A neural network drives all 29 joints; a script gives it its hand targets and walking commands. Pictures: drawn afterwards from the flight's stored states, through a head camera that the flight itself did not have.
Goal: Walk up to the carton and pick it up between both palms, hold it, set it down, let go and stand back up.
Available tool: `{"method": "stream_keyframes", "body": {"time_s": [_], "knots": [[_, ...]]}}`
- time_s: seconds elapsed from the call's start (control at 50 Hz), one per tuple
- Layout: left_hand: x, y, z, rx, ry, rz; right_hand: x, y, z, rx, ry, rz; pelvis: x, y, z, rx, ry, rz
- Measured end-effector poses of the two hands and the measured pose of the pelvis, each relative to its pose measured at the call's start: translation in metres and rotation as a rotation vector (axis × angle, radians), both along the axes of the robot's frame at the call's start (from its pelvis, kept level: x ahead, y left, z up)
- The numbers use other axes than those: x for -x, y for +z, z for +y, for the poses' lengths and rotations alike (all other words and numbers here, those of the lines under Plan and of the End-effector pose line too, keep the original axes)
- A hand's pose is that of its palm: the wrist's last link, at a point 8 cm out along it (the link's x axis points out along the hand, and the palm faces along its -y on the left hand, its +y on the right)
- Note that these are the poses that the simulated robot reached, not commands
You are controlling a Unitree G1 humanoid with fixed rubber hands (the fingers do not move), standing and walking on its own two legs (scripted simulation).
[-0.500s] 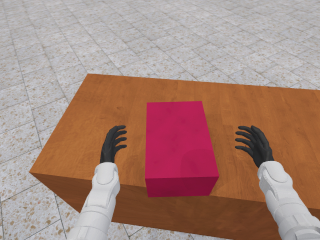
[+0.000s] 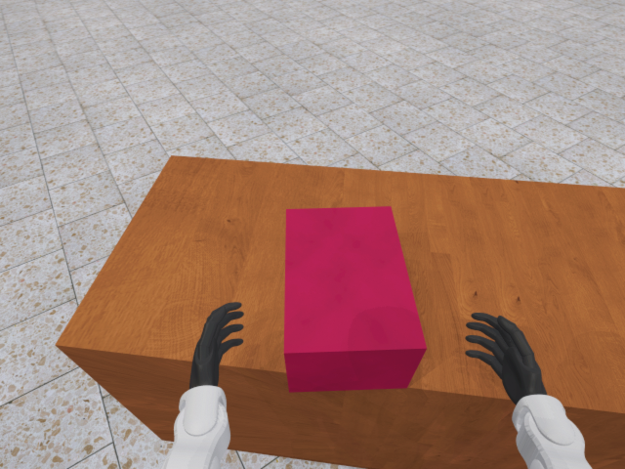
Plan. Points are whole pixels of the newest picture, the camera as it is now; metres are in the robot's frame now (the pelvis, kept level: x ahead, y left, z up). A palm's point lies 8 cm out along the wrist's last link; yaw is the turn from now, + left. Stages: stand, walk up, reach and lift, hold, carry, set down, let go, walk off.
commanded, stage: set down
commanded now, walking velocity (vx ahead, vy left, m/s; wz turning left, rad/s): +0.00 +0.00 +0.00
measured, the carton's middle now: (343, 293) +0.43 -0.01 -0.07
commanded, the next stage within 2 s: let go in 1.48 s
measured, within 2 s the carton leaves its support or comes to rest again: neither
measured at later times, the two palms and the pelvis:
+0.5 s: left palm (197, 422) +0.21 +0.18 -0.04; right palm (524, 445) +0.20 -0.22 -0.04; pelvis +0.01 -0.01 +0.00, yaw +1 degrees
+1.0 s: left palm (164, 449) +0.18 +0.22 -0.06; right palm out of the picture +0.18 -0.21 -0.06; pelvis +0.02 +0.02 +0.00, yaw +0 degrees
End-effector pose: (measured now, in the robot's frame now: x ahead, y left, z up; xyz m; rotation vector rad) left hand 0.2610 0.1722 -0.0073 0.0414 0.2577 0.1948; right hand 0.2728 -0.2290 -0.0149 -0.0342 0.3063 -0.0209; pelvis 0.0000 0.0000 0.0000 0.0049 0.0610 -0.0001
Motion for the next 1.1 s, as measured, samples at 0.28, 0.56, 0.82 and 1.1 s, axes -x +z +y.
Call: {"method": "stream_keyframes", "body": {"time_s": [0.28, 0.56, 0.82, 1.1], "knots": [[0.027, -0.012, -0.004, -0.002, -0.014, 0.012, 0.038, -0.015, -0.001, -0.004, -0.006, 0.007, -0.006, -0.001, -0.003, -0.006, 0.005, -0.05], [0.058, -0.037, 0.013, -0.013, -0.012, 0.123, 0.073, -0.033, 0.008, 0.023, -0.013, 0.101, -0.012, -0.002, -0.004, -0.009, 0.017, -0.107], [0.07, -0.044, 0.035, -0.047, -0.05, 0.246, 0.084, -0.041, 0.019, 0.056, -0.029, 0.171, -0.021, 0.001, 0.01, 0.002, 0.004, -0.143], [0.087, -0.059, 0.053, -0.059, -0.069, 0.418, 0.102, -0.053, 0.025, 0.105, -0.029, 0.303, -0.015, 0.002, 0.02, 0.01, -0.01, -0.153]]}}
